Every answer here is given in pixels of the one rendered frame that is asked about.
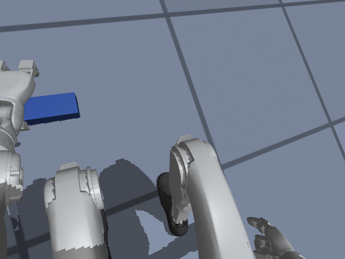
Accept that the carton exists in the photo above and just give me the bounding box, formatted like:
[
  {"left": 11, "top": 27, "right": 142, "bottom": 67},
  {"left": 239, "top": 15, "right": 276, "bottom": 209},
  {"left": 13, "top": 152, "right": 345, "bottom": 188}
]
[{"left": 23, "top": 92, "right": 80, "bottom": 125}]

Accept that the left robot hand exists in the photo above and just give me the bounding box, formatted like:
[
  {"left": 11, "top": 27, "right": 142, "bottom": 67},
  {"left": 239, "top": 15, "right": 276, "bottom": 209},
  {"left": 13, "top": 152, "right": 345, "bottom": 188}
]
[{"left": 0, "top": 60, "right": 39, "bottom": 131}]

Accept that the left robot foot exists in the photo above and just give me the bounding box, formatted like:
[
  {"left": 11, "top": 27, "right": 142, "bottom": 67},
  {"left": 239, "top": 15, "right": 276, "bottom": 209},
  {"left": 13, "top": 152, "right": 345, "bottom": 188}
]
[{"left": 100, "top": 209, "right": 112, "bottom": 259}]

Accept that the right robot foot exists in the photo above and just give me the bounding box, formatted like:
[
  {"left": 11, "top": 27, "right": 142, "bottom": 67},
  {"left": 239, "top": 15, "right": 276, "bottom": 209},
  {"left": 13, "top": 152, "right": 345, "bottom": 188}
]
[{"left": 157, "top": 172, "right": 188, "bottom": 237}]

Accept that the left robot arm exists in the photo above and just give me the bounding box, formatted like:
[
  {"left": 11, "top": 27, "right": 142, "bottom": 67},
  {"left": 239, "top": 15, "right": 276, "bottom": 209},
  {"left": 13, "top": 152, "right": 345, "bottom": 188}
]
[{"left": 0, "top": 97, "right": 24, "bottom": 259}]

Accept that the right robot hand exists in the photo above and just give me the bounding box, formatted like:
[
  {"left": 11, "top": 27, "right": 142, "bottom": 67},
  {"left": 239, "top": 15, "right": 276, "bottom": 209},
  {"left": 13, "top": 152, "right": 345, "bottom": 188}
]
[{"left": 247, "top": 217, "right": 295, "bottom": 259}]

